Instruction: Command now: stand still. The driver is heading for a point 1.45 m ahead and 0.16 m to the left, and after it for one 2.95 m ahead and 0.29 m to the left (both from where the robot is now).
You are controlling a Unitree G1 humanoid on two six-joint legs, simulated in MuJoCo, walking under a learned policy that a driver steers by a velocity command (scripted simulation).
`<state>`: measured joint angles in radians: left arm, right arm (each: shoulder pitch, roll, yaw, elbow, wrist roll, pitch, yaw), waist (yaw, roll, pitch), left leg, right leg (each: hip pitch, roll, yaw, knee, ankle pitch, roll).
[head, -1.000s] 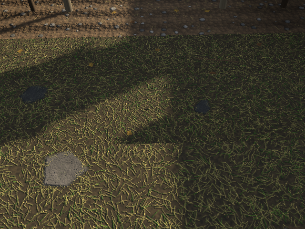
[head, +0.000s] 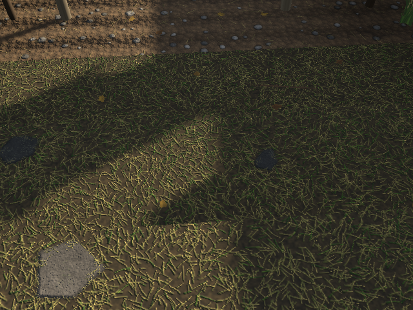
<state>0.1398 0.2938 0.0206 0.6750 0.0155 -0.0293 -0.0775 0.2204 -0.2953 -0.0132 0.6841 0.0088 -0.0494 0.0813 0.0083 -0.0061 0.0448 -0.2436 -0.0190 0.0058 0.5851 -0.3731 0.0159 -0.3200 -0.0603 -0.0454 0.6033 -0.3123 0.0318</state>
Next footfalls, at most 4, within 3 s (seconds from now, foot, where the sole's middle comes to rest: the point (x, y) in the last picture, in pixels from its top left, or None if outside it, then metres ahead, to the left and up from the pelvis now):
1.16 left None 0.37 0.10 -0.93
1.58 right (253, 254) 0.70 -0.14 -0.93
2.28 left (189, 188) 1.10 0.12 -1.09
2.68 right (223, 139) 1.41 -0.05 -1.09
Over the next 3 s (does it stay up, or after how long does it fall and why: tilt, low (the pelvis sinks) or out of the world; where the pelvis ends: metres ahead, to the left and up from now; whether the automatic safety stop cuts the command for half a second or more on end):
stays up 1.34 0.04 -0.30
